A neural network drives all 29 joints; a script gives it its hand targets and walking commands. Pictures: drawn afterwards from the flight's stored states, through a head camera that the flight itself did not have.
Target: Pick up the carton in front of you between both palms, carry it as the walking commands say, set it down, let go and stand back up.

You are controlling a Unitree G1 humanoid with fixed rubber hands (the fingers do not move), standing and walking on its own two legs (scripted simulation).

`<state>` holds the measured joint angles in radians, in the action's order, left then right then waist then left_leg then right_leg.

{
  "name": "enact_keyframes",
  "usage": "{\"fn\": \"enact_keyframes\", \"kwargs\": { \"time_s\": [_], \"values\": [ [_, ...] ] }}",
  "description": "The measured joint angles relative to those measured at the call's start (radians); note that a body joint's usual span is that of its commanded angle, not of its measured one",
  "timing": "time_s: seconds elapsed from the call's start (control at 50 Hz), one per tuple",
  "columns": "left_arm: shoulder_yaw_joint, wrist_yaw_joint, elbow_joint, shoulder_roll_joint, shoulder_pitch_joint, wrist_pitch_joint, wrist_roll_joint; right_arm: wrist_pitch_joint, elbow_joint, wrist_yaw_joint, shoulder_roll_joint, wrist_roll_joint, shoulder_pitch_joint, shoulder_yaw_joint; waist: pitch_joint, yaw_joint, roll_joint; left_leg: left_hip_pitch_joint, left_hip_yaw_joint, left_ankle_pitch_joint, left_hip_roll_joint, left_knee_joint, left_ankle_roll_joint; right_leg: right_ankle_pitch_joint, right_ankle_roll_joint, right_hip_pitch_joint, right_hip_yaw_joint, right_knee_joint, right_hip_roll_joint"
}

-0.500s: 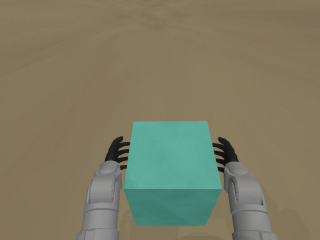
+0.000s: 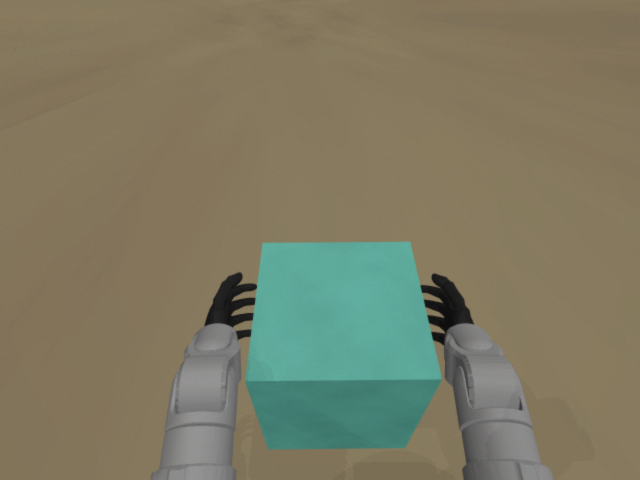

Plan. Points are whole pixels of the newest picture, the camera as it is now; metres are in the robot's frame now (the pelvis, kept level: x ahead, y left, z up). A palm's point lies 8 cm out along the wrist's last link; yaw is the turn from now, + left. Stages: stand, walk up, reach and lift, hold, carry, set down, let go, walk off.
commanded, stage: hold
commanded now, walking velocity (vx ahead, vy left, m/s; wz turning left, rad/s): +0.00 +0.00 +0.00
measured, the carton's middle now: (336, 349) +0.30 +0.01 -0.06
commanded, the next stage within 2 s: set down in 0.44 s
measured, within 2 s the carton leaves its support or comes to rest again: neither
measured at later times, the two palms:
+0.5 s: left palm (207, 337) +0.27 +0.17 +0.03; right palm (451, 353) +0.25 -0.13 +0.04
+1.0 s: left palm (235, 342) +0.32 +0.16 -0.10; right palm (422, 343) +0.33 -0.13 -0.09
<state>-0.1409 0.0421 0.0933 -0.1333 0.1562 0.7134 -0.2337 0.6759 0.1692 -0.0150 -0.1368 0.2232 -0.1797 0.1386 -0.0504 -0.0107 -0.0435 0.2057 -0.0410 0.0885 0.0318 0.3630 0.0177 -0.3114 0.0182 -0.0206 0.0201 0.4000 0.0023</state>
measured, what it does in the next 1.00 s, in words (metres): lowers itself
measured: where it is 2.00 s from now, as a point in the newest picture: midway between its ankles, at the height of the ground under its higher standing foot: outside the picture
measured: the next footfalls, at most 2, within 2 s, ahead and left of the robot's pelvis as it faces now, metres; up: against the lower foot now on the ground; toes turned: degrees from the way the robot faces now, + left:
none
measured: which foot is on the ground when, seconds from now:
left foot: down 0.00-1.00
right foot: down 0.00-1.00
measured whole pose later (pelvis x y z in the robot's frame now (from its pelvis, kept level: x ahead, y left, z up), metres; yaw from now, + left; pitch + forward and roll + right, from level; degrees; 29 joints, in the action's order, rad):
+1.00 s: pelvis -0.05 +0.04 -0.05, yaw -5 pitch +14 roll -1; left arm -0.48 0.05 0.50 -0.22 0.61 0.30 -0.39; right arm 0.24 0.68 0.08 -0.10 0.41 -0.69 0.51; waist -0.13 -0.04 -0.06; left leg 0.84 0.00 0.17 -0.02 0.78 -0.02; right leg -0.41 -0.02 -0.71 -0.09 0.88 0.03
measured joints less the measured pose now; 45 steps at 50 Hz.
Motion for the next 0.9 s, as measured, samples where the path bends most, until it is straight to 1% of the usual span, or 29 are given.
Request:
{"fn": "enact_keyframes", "kwargs": {
  "time_s": [0.04,0.14,0.3,0.46,0.52,0.58,0.66,0.72,0.82,0.9],
  "values": [
    [0.000,0.000,0.007,-0.001,0.003,-0.005,-0.002,-0.007,0.006,0.000,0.000,-0.001,0.001,0.003,-0.009,0.005,0.002,-0.013,0.018,-0.010,0.002,-0.013,0.006,0.015,0.000,0.010,-0.012,-0.015,0.009],
    [-0.002,-0.004,0.043,-0.004,0.026,-0.011,-0.018,-0.019,0.030,0.000,0.000,-0.004,-0.006,0.024,-0.017,0.015,-0.004,-0.028,0.007,-0.022,0.006,-0.020,-0.002,0.026,-0.003,0.014,-0.026,-0.010,0.011],
    [-0.024,-0.005,0.069,-0.008,0.052,-0.011,-0.030,-0.033,0.079,0.007,-0.007,0.006,-0.040,0.047,-0.024,0.007,-0.009,-0.033,-0.010,-0.029,-0.001,-0.013,-0.014,0.030,-0.013,0.004,-0.045,0.016,0.003],
    [-0.040,-0.011,0.085,-0.011,0.071,-0.007,-0.041,-0.037,0.108,0.017,-0.011,0.023,-0.064,0.066,-0.026,0.003,-0.016,-0.032,-0.022,-0.026,-0.018,-0.001,-0.034,0.032,-0.023,0.000,-0.064,0.025,-0.012],
    [-0.056,-0.015,0.107,-0.016,0.092,-0.006,-0.046,-0.041,0.133,0.028,-0.016,0.041,-0.086,0.089,-0.023,0.000,-0.020,-0.030,-0.017,-0.018,-0.030,0.011,-0.041,0.026,-0.017,-0.006,-0.077,0.036,-0.016],
    [-0.099,-0.016,0.163,-0.028,0.142,-0.014,-0.061,-0.057,0.194,0.044,-0.029,0.077,-0.136,0.141,-0.022,-0.007,-0.022,-0.020,-0.004,0.001,-0.046,0.039,-0.042,0.011,-0.001,-0.022,-0.098,0.064,-0.016],
    [-0.206,-0.020,0.275,-0.061,0.242,-0.055,-0.104,-0.115,0.314,0.068,-0.043,0.145,-0.225,0.250,-0.022,-0.017,-0.026,0.007,0.005,0.030,-0.061,0.085,-0.043,-0.015,0.018,-0.057,-0.124,0.116,-0.012],
    [-0.289,-0.019,0.353,-0.086,0.322,-0.102,-0.144,-0.164,0.402,0.089,-0.033,0.194,-0.302,0.329,-0.030,-0.022,-0.026,0.052,0.010,0.049,-0.070,0.132,-0.048,-0.037,0.024,-0.106,-0.134,0.168,-0.011],
    [-0.374,-0.018,0.429,-0.102,0.420,-0.188,-0.191,-0.242,0.489,0.109,-0.014,0.262,-0.411,0.410,-0.050,-0.021,-0.021,0.201,0.013,0.071,-0.070,0.230,-0.057,-0.068,0.010,-0.255,-0.136,0.274,-0.004],
    [-0.380,-0.014,0.435,-0.102,0.450,-0.285,-0.197,-0.325,0.508,0.109,0.006,0.259,-0.464,0.416,-0.066,-0.023,-0.015,0.379,0.023,0.081,-0.065,0.314,-0.057,-0.084,-0.009,-0.432,-0.128,0.365,0.007]
  ]
}}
